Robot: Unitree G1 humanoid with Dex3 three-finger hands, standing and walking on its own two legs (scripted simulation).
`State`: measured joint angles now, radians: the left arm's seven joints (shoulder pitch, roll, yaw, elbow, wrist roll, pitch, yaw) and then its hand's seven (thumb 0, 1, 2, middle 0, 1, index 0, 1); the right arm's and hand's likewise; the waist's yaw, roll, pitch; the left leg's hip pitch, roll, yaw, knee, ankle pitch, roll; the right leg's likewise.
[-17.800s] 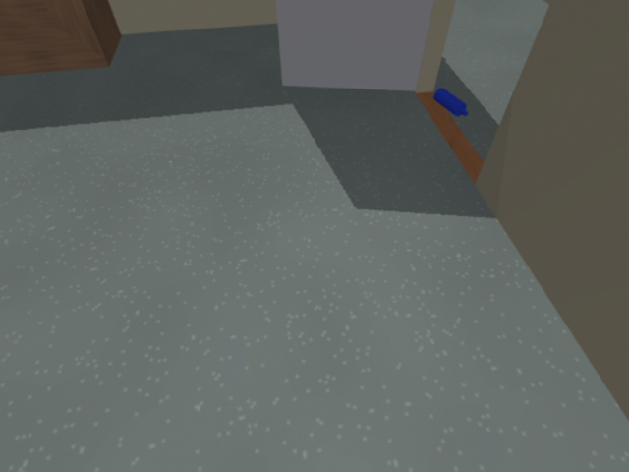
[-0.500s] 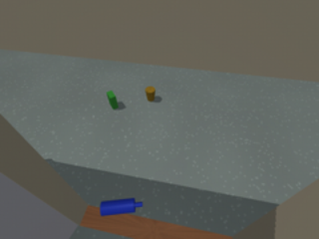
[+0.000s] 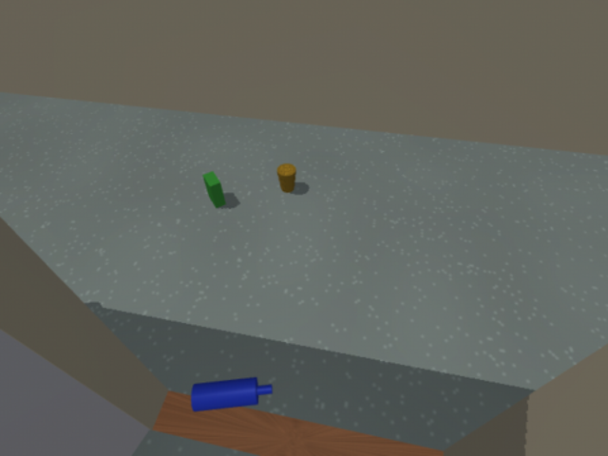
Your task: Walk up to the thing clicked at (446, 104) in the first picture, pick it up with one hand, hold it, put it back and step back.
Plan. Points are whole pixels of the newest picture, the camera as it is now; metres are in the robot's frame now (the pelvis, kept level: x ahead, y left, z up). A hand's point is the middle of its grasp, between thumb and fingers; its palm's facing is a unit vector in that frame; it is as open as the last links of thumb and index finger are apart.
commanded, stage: stand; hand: left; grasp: from above
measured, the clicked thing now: (233, 393) +0.40 +0.26 -0.74
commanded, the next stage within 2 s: rise first in 0.74 s
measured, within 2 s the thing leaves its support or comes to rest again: neither
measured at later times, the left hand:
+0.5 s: hand out of the picture +0.07 +0.26 -0.16, palm faces -0.04 -0.94 -0.35, open 7.3 cm
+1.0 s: hand out of the picture +0.12 +0.25 -0.16, palm faces +0.01 -0.94 -0.34, open 8.1 cm
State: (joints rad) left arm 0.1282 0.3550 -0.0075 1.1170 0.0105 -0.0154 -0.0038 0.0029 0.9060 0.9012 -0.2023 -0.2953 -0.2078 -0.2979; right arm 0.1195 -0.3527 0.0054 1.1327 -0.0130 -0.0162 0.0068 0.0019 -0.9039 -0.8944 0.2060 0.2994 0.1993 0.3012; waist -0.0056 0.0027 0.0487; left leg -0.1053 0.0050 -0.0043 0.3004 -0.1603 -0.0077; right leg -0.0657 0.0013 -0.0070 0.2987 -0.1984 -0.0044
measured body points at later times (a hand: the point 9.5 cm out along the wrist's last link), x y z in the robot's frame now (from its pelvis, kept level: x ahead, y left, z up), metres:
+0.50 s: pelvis +0.00 +0.00 +0.00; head +0.01 +0.00 +0.45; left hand +0.07 +0.30 -0.13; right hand +0.07 -0.30 -0.13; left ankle +0.00 +0.12 -0.75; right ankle -0.02 -0.11 -0.75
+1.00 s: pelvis -0.01 +0.00 -0.01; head +0.04 +0.00 +0.43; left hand +0.12 +0.30 -0.14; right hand +0.08 -0.28 -0.14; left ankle +0.00 +0.12 -0.75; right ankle -0.02 -0.11 -0.75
